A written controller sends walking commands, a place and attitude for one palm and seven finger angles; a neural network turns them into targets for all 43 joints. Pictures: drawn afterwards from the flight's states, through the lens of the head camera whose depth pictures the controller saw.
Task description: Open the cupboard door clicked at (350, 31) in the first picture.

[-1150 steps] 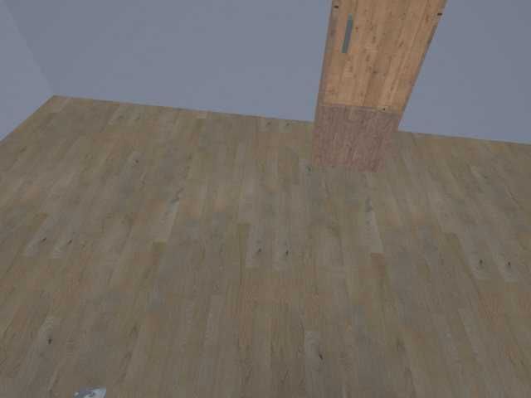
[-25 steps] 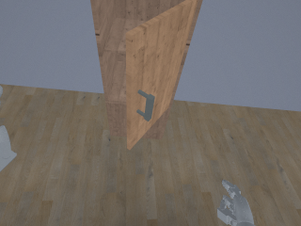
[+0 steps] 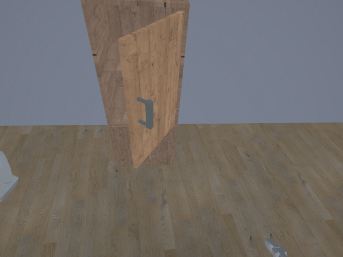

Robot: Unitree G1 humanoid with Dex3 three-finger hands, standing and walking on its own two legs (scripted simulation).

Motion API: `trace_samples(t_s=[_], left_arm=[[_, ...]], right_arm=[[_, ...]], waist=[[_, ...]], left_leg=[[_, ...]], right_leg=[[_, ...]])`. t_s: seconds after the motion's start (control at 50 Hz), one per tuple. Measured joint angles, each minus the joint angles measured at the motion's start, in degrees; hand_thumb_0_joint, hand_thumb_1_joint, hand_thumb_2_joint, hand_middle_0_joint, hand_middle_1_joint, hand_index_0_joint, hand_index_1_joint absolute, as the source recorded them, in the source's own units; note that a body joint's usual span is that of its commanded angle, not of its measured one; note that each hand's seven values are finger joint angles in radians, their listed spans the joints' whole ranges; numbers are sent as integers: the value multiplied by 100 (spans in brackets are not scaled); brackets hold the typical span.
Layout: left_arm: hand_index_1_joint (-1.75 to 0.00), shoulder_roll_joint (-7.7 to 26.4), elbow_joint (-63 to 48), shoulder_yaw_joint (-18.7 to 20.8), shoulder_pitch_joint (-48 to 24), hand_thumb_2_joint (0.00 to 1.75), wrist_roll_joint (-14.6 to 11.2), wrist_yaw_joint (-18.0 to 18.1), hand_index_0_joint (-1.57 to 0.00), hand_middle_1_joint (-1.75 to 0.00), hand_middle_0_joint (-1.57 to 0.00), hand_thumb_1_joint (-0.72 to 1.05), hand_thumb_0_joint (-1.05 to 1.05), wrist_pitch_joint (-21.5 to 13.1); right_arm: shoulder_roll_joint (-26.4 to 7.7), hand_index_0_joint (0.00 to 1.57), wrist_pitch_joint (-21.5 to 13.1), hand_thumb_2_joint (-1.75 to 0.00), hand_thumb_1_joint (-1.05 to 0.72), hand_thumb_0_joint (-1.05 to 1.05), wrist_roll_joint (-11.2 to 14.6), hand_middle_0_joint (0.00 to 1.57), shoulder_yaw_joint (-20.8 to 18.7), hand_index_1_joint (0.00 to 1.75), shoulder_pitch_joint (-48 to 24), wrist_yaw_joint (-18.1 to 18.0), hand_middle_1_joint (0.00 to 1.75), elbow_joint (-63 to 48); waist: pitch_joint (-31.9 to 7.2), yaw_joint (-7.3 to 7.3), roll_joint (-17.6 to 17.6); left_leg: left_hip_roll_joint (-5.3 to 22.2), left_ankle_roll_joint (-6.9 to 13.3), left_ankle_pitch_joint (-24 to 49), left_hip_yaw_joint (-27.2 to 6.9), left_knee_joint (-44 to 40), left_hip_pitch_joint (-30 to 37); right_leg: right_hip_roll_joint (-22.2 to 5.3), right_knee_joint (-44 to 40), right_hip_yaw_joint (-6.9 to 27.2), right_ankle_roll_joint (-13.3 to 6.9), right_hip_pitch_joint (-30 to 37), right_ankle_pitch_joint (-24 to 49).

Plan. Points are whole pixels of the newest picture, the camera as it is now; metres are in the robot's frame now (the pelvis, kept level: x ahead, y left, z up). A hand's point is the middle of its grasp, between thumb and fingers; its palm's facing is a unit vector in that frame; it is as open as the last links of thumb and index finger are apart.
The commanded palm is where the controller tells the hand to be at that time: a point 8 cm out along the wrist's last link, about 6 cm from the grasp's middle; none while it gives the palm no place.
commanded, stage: stop stepping back and stand still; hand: left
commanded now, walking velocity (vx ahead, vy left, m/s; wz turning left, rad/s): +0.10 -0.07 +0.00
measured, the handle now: (145, 113) +0.61 +0.11 -0.02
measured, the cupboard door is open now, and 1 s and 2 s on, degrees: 56 56 56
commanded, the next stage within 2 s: let the arm hang, fingers relaxed in 0.34 s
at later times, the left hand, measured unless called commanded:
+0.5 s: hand (32, 203) +0.19 +0.26 +0.11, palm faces +0.32 -0.80 -0.50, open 7.4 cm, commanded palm none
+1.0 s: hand out of the picture -0.14 +0.20 -0.16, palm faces +0.09 -0.97 -0.23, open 7.3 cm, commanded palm none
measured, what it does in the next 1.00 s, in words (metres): steps on the spot: left foot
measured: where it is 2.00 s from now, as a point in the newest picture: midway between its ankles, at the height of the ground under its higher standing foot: outside the picture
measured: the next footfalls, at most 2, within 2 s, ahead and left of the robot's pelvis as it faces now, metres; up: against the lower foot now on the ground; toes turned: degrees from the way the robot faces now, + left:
left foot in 0.34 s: +0.05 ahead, +0.13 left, +0.00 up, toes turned +6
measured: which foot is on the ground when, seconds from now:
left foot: down 0.00-0.10, up 0.12-0.32, down 0.34-1.00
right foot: down 0.00-1.00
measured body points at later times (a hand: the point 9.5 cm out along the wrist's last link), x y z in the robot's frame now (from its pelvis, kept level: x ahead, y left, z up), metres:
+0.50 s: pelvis -0.02 +0.00 +0.00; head -0.02 -0.02 +0.45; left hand +0.17 +0.30 +0.14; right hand +0.16 -0.24 -0.09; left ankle +0.01 +0.12 -0.73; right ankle -0.04 -0.09 -0.73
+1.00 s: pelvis -0.05 +0.01 +0.01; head -0.02 +0.01 +0.46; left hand -0.14 +0.25 -0.14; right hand -0.05 -0.23 -0.15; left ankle +0.01 +0.12 -0.73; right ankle -0.05 -0.09 -0.73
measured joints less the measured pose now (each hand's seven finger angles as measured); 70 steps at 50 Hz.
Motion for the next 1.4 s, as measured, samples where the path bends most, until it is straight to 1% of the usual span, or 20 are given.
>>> trace_samples(t_s=[0.06,0.1,0.14,0.18,0.2,0.24,0.32,0.34,0.38,0.44,0.48,0.54,0.58,0.62,0.72,0.76,0.84,0.92,1.08,1.4], left_arm=[[-30,19,-116,-64,111,90,32,-15,-21,-30,-21,89,2,56],[-30,54,-301,-157,290,90,60,-64,-21,-30,-21,89,2,36],[-30,128,-498,-238,486,90,69,-126,-21,-31,-21,89,2,-16],[-30,139,-553,-262,576,90,68,-158,-21,-31,-21,88,2,-148],[-30,128,-507,-248,564,90,79,-162,-21,-31,-22,88,2,-221],[-30,95,-332,-208,418,90,108,-147,-21,-31,-22,88,2,-309],[-30,-69,-5,-182,91,90,96,-69,-21,-31,-22,88,2,-286],[-30,-119,16,-200,44,90,84,-63,-21,-31,-22,88,2,-258],[-30,-174,81,-226,-35,90,82,-76,-21,-31,-21,88,2,-199],[-30,-185,49,-255,58,90,106,-125,-21,-31,-21,88,2,-112],[-30,-80,786,-654,-308,90,274,-364,-21,-30,-21,89,1,-72],[-30,-165,2765,-1475,-1106,90,378,-733,-20,-30,-20,89,1,597],[-30,-432,4181,-1879,-1466,90,415,-860,-20,-30,-20,90,1,969],[-30,-680,5352,-2192,-1591,90,424,-928,-20,-30,-20,90,1,1186],[-30,-1220,7309,-2665,-1403,90,353,-970,-20,-30,-20,90,2,1354],[-30,-1247,7793,-2573,-1291,90,319,-858,-20,-30,-21,95,1,1329],[-30,-1174,8469,-2550,-1014,90,298,-894,-21,-30,-21,96,1,1257],[-30,-1113,8911,-2518,-792,90,286,-884,-20,-30,-21,94,1,1207],[-30,-1044,9155,-2450,-820,90,287,-835,-20,-30,-20,91,1,1168],[-30,-1045,8772,-2415,-1726,90,308,-841,-20,-30,-20,90,1,1014]], right_arm=[[116,20,-110,-90,-90,2,-33,21,42,30,-8,46,30,-152],[154,21,-102,-90,-90,2,-51,21,64,30,4,88,30,-262],[185,21,-36,-90,-90,2,-45,21,48,30,40,135,30,-254],[187,21,0,-90,-90,2,-34,21,37,30,92,154,30,-144],[180,21,6,-90,-90,1,-26,21,35,30,122,152,30,-97],[154,21,-4,-90,-90,2,-8,21,31,30,168,123,30,-39],[-15,21,-84,-90,-90,2,6,21,1,30,150,84,30,-43],[-69,21,-99,-90,-90,2,16,21,-27,30,111,83,30,-59],[-48,21,-58,-90,-90,2,43,21,-62,30,-71,91,30,-15],[8,21,-31,-90,-90,2,45,21,-28,30,-300,126,30,-151],[-98,20,-128,-90,-90,2,42,21,-89,30,-469,358,30,-33],[-305,21,198,-90,-90,1,-17,21,-79,30,-768,545,30,261],[-342,21,398,-90,-90,1,-63,21,-34,30,-921,590,30,487],[-282,21,534,-90,-90,1,-84,21,9,30,-954,618,30,684],[-70,21,752,-90,-90,1,-107,21,85,30,-777,619,30,1239],[23,21,807,-90,-90,1,-94,21,92,30,-627,589,30,1510],[143,20,899,-90,-91,1,-77,21,65,30,-324,537,30,2014],[215,20,919,-90,-91,1,-51,20,16,30,-80,500,30,2368],[279,20,897,-90,-91,1,-52,21,-64,30,77,472,30,2606],[158,20,771,-90,-91,1,-84,21,-130,30,-336,513,30,2519]], waist=[[106,-86,-15],[155,-159,76],[107,-108,100],[17,3,83],[-22,48,77],[-51,112,64],[20,165,221],[55,159,312],[183,183,254],[287,195,215],[252,219,342],[105,212,505],[121,176,588],[201,121,531],[506,74,218],[598,126,137],[712,226,136],[769,255,214],[756,199,366],[520,92,369]], left_leg=[[14,-43,239,7,-303,84],[67,-103,32,-79,-153,-16],[75,-189,-563,-177,750,-339],[99,-238,-703,-200,1725,-610],[137,-242,-695,-174,1901,-641],[228,-209,-677,-79,1667,-505],[360,-74,-278,5,211,233],[402,-154,-232,-31,-29,385],[331,-292,-313,14,-59,469],[305,-278,-283,122,-128,532],[280,-212,-241,80,1,335],[145,-145,-306,20,234,22],[137,-133,-307,-18,321,-39],[131,-152,-261,-40,271,35],[163,-159,-69,-68,-61,308],[197,-169,33,-109,-216,363],[229,-171,199,-162,-458,413],[216,-147,292,-165,-597,456],[161,-98,373,-111,-696,481],[153,-152,372,-86,-787,596]], right_leg=[[77,-180,-168,-66,-69,-87],[152,-466,-278,-251,-6,411],[189,-537,-317,-395,-23,658],[206,-656,-293,-435,9,688],[203,-732,-286,-432,37,709],[170,-828,-303,-417,85,741],[152,-688,-409,-348,105,617],[182,-597,-451,-323,90,553],[93,-505,-419,-287,116,493],[57,-561,-315,-233,135,559],[22,-353,-356,-166,-82,625],[-90,-109,-337,-133,-334,401],[-98,-63,-370,-148,-367,408],[-99,-99,-393,-153,-295,469],[-43,-473,-420,-156,-5,680],[8,-714,-459,-165,95,823],[68,-1099,-511,-178,221,1058],[66,-1271,-517,-162,279,1170],[3,-1223,-471,-132,224,1191],[-9,-1145,-442,-166,252,1098]])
